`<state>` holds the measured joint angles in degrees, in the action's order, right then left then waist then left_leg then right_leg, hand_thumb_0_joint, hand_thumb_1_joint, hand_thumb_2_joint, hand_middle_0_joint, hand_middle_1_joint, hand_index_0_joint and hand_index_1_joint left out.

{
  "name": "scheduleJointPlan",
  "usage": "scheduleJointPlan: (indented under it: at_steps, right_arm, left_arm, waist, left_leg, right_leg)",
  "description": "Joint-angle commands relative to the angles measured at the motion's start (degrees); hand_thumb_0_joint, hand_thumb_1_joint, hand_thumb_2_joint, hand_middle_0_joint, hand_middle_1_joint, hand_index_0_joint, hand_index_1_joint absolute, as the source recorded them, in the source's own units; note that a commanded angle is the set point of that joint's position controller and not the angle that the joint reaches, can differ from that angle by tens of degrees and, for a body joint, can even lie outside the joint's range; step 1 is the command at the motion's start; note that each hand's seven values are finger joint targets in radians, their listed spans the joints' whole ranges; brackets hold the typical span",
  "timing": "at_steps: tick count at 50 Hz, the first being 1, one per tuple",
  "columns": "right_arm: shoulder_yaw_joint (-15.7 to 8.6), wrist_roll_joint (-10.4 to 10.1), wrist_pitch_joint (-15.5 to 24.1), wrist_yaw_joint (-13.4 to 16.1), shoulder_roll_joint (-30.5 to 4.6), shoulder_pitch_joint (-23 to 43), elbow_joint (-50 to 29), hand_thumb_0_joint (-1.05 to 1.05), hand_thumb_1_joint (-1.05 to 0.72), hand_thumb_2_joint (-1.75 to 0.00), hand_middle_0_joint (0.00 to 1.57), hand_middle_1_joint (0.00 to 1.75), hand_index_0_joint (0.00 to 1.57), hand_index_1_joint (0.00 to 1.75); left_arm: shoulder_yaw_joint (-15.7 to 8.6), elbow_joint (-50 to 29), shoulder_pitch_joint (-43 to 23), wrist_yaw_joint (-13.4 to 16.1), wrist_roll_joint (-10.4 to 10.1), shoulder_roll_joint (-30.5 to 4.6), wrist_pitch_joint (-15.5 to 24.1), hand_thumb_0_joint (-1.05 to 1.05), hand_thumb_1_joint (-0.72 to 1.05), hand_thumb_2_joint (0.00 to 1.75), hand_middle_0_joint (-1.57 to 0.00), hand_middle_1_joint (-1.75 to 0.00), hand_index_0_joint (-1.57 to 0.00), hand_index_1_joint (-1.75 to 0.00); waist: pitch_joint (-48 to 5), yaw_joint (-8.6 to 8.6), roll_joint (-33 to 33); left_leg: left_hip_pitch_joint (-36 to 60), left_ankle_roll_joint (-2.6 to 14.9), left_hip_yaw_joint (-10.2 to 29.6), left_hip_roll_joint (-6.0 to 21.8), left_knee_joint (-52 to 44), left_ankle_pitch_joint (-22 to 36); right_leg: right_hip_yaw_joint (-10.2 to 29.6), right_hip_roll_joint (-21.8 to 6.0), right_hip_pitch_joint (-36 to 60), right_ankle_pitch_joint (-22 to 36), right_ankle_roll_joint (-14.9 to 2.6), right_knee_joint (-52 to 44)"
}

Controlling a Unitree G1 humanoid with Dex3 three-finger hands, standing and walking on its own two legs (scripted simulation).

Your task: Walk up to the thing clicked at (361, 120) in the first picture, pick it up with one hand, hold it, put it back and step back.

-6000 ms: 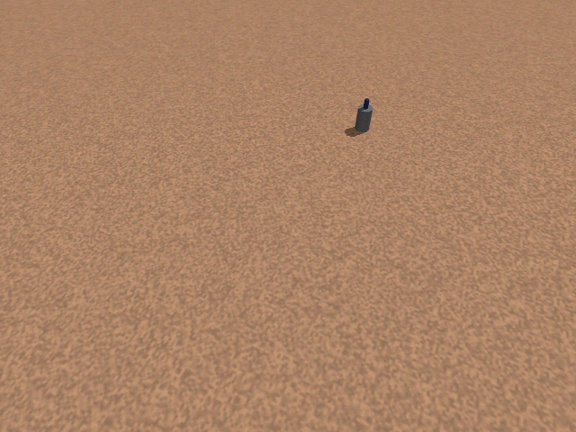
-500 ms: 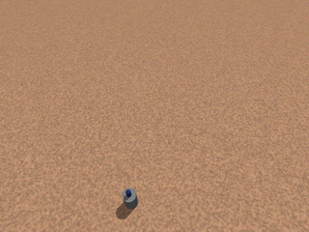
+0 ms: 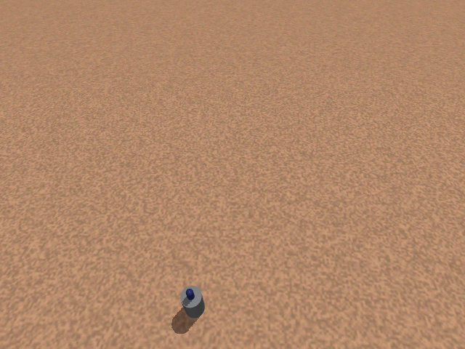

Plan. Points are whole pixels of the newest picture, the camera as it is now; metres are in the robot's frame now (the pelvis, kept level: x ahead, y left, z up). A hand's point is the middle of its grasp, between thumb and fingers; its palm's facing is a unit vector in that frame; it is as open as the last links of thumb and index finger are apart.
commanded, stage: walk up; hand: left
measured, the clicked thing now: (192, 299) +0.42 +0.17 -0.68
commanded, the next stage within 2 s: stand in 0.04 s
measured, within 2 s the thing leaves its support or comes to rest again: neither
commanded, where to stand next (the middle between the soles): +0.07 -0.02 m, yaw -2 degrees
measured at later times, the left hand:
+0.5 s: hand out of the picture +0.08 +0.25 -0.16, palm faces -0.02 -0.94 -0.34, open 7.4 cm
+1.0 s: hand out of the picture +0.10 +0.25 -0.16, palm faces -0.03 -0.94 -0.35, open 7.4 cm
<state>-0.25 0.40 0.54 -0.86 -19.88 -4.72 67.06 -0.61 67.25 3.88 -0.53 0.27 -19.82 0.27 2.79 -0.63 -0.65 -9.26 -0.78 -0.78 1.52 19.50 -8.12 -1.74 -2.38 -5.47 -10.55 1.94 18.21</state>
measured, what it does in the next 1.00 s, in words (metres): stands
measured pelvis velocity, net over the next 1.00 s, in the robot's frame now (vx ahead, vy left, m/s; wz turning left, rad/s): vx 0.02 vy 0.00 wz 0.00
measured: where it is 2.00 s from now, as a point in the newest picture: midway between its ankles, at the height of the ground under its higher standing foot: outside the picture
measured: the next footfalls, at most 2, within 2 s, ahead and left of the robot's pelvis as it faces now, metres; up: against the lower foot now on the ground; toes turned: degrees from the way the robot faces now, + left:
none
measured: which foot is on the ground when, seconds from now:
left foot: down 0.00-1.00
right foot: down 0.00-1.00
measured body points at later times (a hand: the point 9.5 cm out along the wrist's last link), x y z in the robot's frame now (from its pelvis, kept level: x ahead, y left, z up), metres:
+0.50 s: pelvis +0.01 +0.00 +0.00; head +0.02 +0.00 +0.45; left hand +0.09 +0.30 -0.13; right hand +0.10 -0.31 -0.13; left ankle +0.03 +0.13 -0.75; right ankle -0.01 -0.14 -0.75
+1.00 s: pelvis +0.02 +0.00 +0.00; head +0.03 -0.01 +0.45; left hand +0.10 +0.30 -0.13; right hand +0.10 -0.31 -0.13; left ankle +0.03 +0.13 -0.75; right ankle -0.01 -0.14 -0.75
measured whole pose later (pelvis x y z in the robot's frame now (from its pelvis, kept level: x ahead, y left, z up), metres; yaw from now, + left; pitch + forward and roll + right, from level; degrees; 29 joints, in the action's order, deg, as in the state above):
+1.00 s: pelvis +0.02 +0.00 +0.00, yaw +0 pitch -2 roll +0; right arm 0.0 0.6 0.6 -0.6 -20.2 -5.0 65.3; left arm -0.1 64.5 6.2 -0.3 0.5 -20.1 0.5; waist 2.6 -0.4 -0.3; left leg -7.5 -1.2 -0.8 1.7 18.7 -9.4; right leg -1.9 -2.2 -3.6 -11.8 1.7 17.3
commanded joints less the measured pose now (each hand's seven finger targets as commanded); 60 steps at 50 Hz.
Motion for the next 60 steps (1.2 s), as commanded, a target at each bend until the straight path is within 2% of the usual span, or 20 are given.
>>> scheduleJointPlan:
  at_steps: [1, 3, 5, 12, 15, 18, 22, 30, 34, 36, 46, 47, 50, 54, 58, 60]
  right_arm:
    - [-2.2, -0.1, 1.0, 1.0, -12.4, 3.0, -3.3, 0.00, -0.90, -0.90, 0.20, 0.30, 0.20, 0.30]
    - [-2.3, 0.3, 1.1, 1.1, -12.6, 3.8, -3.9, 0.00, -0.90, -0.90, 0.20, 0.30, 0.20, 0.30]
    - [-2.2, 0.2, 1.0, 1.1, -12.5, 3.1, -3.8, 0.00, -0.90, -0.90, 0.20, 0.30, 0.20, 0.30]
    - [-2.4, 0.2, 1.0, 0.9, -12.2, 3.4, -4.4, 0.00, -0.90, -0.90, 0.20, 0.30, 0.20, 0.30]
    - [-2.2, 0.0, 1.0, 0.9, -12.3, 3.5, -4.5, 0.00, -0.90, -0.90, 0.20, 0.30, 0.20, 0.30]
    - [-2.2, 0.1, 1.3, 0.9, -12.3, 3.3, -4.6, 0.00, -0.90, -0.90, 0.20, 0.30, 0.20, 0.30]
    - [-2.2, 0.0, 1.3, 1.1, -12.6, 3.5, -4.6, 0.00, -0.90, -0.90, 0.20, 0.30, 0.20, 0.30]
    - [-2.1, 0.0, 1.0, 1.1, -12.6, 3.0, -4.6, 0.00, -0.90, -0.90, 0.20, 0.30, 0.20, 0.30]
    - [-2.0, 0.0, 1.1, 1.0, -12.7, 3.2, -4.9, 0.00, -0.90, -0.90, 0.20, 0.30, 0.20, 0.30]
    - [-2.0, 0.1, 1.2, 1.1, -12.6, 2.9, -5.0, 0.00, -0.90, -0.90, 0.20, 0.30, 0.20, 0.30]
    - [-2.0, 0.0, 1.2, 1.2, -12.3, 2.2, -5.0, 0.00, -0.90, -0.90, 0.20, 0.30, 0.20, 0.30]
    - [-2.0, 0.1, 1.1, 1.2, -12.4, 2.6, -5.1, 0.00, -0.90, -0.90, 0.20, 0.30, 0.20, 0.30]
    - [-1.9, 0.1, 1.0, 1.2, -12.3, 2.6, -5.0, 0.00, -0.90, -0.90, 0.20, 0.30, 0.20, 0.30]
    - [-2.0, 0.0, 1.0, 1.2, -12.6, 2.5, -5.1, 0.00, -0.90, -0.90, 0.20, 0.30, 0.20, 0.30]
    - [-2.0, 0.0, 1.1, 1.2, -12.6, 2.1, -5.2, 0.00, -0.90, -0.90, 0.20, 0.30, 0.20, 0.30]
    - [-1.9, 0.1, 1.1, 1.2, -12.1, 1.9, -5.3, 0.00, -0.90, -0.90, 0.20, 0.30, 0.20, 0.30]
  left_arm:
    - [-2.1, -3.5, -3.3, 0.8, 0.0, -11.9, 1.2, 0.00, 0.90, 0.90, -0.20, -0.30, -0.20, -0.30]
    - [-1.9, -3.8, -2.1, 0.9, 0.4, -11.9, 1.2, 0.00, 0.90, 0.90, -0.20, -0.30, -0.20, -0.30]
    - [-1.9, -3.7, -2.1, 0.8, 0.3, -11.8, 1.2, 0.00, 0.90, 0.90, -0.20, -0.30, -0.20, -0.30]
    - [-1.9, -4.6, -1.4, 0.9, 0.3, -12.5, 1.7, 0.00, 0.90, 0.90, -0.20, -0.30, -0.20, -0.30]
    - [-1.9, -4.7, -0.6, 0.8, 0.3, -12.3, 1.6, 0.00, 0.90, 0.90, -0.20, -0.30, -0.20, -0.30]
    - [-2.0, -5.1, -0.5, 0.9, 0.2, -12.6, 1.7, 0.00, 0.90, 0.90, -0.20, -0.30, -0.20, -0.30]
    - [-1.8, -5.2, 0.4, 0.9, 0.3, -12.3, 1.6, 0.00, 0.90, 0.90, -0.20, -0.30, -0.20, -0.30]
    - [-1.8, -5.3, 0.1, 0.9, 0.3, -12.2, 1.3, 0.00, 0.90, 0.90, -0.20, -0.30, -0.20, -0.30]
    - [-1.9, -5.4, 0.5, 0.9, 0.4, -12.4, 1.4, 0.00, 0.90, 0.90, -0.20, -0.30, -0.20, -0.30]
    - [-1.9, -5.9, -0.5, 1.0, 0.3, -12.6, 1.4, 0.00, 0.90, 0.90, -0.20, -0.30, -0.20, -0.30]
    - [-2.0, -6.2, 0.2, 1.1, 0.3, -12.7, 1.5, 0.00, 0.90, 0.90, -0.20, -0.30, -0.20, -0.30]
    - [-1.8, -6.1, 0.4, 1.1, 0.3, -12.5, 1.5, 0.00, 0.90, 0.90, -0.20, -0.30, -0.20, -0.30]
    - [-1.8, -6.0, 0.3, 1.1, 0.2, -12.4, 1.3, 0.00, 0.90, 0.90, -0.20, -0.30, -0.20, -0.30]
    - [-1.8, -6.0, 0.6, 1.1, 0.3, -12.4, 1.3, 0.00, 0.90, 0.90, -0.20, -0.30, -0.20, -0.30]
    - [-1.9, -6.3, 0.8, 1.0, 0.3, -12.5, 1.4, 0.00, 0.90, 0.90, -0.20, -0.30, -0.20, -0.30]
    - [-1.8, -6.3, 0.5, 1.1, 0.3, -12.5, 1.4, 0.00, 0.90, 0.90, -0.20, -0.30, -0.20, -0.30]
  waist:
    - [-5.4, 0.36, 0.4]
    - [-4.7, 0.46, 0.6]
    - [-3.4, 0.10, 0.9]
    - [-4.7, -0.03, 1.3]
    - [-4.7, 0.18, 0.2]
    - [-6.5, 0.30, 0.3]
    - [-6.8, 0.48, -0.1]
    - [-3.6, 0.52, 0.9]
    - [-3.8, 0.63, 0.7]
    - [-5.0, 0.39, 0.9]
    - [-6.7, 0.37, 1.2]
    - [-6.0, 0.42, 0.8]
    - [-4.3, 0.62, 0.8]
    - [-3.8, 0.53, 0.7]
    - [-5.5, 0.54, 0.0]
    - [-4.6, 0.43, 0.7]
  left_leg:
    - [2.2, 1.69, 5.5, 5.8, -3.2, 5.3]
    - [2.3, 1.32, 6.1, 6.5, -3.7, 5.0]
    - [1.3, 1.39, 6.2, 6.1, -4.1, 0.8]
    - [3.4, 1.57, 5.9, 6.3, -2.6, 5.7]
    - [2.9, 1.52, 5.8, 5.9, -2.9, 3.6]
    - [4.6, 1.48, 5.7, 6.6, -2.2, 10.1]
    - [5.2, 1.52, 5.3, 6.7, -1.7, 13.0]
    - [2.8, 1.45, 5.6, 6.3, -3.3, 6.2]
    - [3.4, 1.30, 5.6, 6.1, -3.3, 6.3]
    - [3.9, 1.25, 5.4, 6.4, -2.8, 9.0]
    - [5.5, 1.61, 4.8, 6.7, -1.8, 13.7]
    - [5.5, 1.45, 4.9, 6.7, -1.9, 13.9]
    - [4.3, 1.32, 5.0, 6.4, -2.7, 10.0]
    - [3.8, 1.31, 5.2, 6.4, -2.9, 8.7]
    - [4.8, 1.52, 4.8, 6.6, -2.4, 11.0]
    - [4.2, 1.35, 4.9, 6.4, -2.8, 10.6]
  right_leg:
    - [4.3, -5.4, 0.1, 5.4, -2.18, -3.0]
    - [4.3, -5.5, -1.4, 2.9, -1.90, -3.4]
    - [4.7, -5.6, -1.8, 1.1, -2.01, -4.0]
    - [4.7, -5.8, -2.1, 2.7, -2.02, -4.1]
    - [4.8, -5.9, -1.3, 2.9, -2.18, -4.1]
    - [4.6, -6.0, -0.2, 7.6, -2.19, -3.1]
    - [4.2, -6.0, 0.5, 10.5, -2.08, -2.9]
    - [4.3, -5.8, -0.4, 3.9, -2.04, -4.3]
    - [4.2, -5.8, -0.6, 4.7, -2.00, -4.1]
    - [4.3, -6.0, -0.1, 6.5, -2.16, -3.7]
    - [4.1, -6.3, 2.2, 12.5, -2.15, -2.8]
    - [3.7, -6.0, 1.2, 12.1, -2.05, -2.7]
    - [4.1, -6.0, 0.7, 7.6, -2.13, -3.6]
    - [4.0, -5.8, 0.3, 6.1, -2.19, -4.0]
    - [4.2, -6.2, 1.6, 9.5, -2.49, -3.5]
    - [4.0, -6.1, 1.2, 8.6, -2.40, -3.4]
